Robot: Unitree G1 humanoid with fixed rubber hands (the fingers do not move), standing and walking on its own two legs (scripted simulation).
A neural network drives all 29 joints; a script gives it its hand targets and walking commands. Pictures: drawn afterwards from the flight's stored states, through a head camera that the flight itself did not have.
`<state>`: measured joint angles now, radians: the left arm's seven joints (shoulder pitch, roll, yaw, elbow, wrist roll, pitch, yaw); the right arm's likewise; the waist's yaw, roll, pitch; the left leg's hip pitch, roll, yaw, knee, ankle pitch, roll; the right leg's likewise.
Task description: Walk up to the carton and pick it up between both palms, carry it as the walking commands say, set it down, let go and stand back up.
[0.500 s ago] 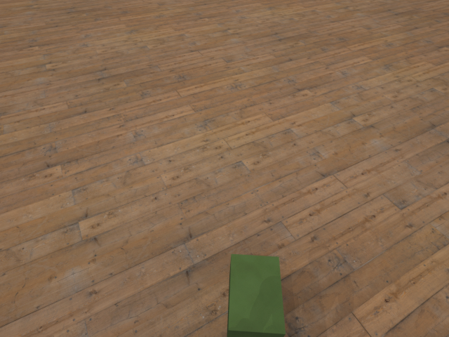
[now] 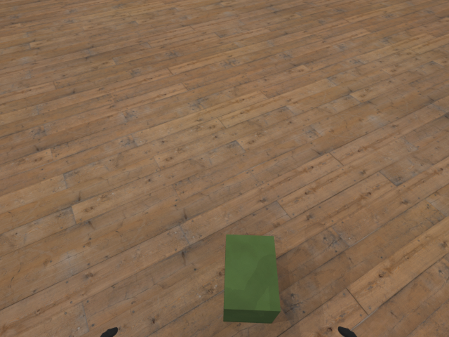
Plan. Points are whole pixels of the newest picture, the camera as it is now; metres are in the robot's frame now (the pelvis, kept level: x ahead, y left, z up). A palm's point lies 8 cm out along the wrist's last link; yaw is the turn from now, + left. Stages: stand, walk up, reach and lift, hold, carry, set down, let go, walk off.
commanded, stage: reach and lift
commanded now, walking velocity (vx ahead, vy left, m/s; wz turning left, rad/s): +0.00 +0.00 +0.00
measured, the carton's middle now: (248, 278) +0.45 -0.07 -0.65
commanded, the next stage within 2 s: none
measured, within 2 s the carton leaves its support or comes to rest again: neither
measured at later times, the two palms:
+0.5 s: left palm out of the picture +0.17 +0.20 -0.15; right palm out of the picture +0.19 -0.23 -0.15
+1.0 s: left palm (164, 273) +0.30 +0.16 -0.18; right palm (334, 272) +0.32 -0.23 -0.17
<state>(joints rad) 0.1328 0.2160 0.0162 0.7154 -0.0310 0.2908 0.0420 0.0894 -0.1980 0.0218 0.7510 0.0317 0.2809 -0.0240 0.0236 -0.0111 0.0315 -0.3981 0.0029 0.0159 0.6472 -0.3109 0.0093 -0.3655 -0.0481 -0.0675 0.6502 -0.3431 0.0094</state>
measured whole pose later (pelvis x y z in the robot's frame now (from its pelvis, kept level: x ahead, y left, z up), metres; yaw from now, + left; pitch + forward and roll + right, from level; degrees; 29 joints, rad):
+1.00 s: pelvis -0.08 +0.00 -0.08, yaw -3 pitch +25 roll +0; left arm -0.65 0.07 0.20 0.68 0.00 0.36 0.14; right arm -0.75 -0.26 -0.22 0.85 -0.02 0.32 0.04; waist 0.04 -0.01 0.04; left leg -1.17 0.01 -0.02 1.06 -0.33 -0.02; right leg -1.16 0.00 0.01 1.08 -0.36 0.00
